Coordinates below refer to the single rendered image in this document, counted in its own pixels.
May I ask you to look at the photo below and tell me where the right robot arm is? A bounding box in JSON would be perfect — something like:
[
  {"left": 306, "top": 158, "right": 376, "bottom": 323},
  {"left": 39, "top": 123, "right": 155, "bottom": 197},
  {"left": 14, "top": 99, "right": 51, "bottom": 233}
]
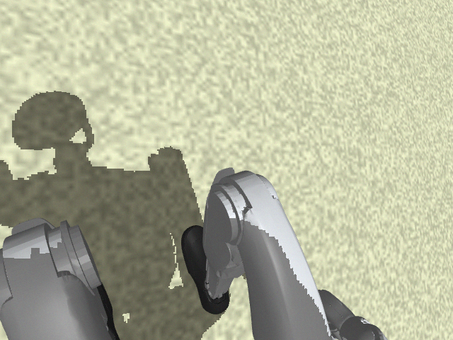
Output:
[{"left": 339, "top": 316, "right": 388, "bottom": 340}]

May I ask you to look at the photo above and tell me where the left robot foot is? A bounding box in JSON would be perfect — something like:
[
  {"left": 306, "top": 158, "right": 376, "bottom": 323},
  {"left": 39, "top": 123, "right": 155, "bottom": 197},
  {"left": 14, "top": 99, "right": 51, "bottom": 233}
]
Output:
[{"left": 97, "top": 282, "right": 120, "bottom": 340}]

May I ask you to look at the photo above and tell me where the right robot foot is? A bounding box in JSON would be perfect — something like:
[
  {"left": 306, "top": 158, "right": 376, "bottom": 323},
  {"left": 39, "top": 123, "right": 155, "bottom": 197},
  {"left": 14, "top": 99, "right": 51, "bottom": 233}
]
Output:
[{"left": 181, "top": 225, "right": 229, "bottom": 315}]

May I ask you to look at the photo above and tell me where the right robot hand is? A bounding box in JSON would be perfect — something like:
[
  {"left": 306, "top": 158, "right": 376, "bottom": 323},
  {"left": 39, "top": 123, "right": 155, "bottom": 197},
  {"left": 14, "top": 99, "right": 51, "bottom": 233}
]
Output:
[{"left": 318, "top": 290, "right": 355, "bottom": 340}]

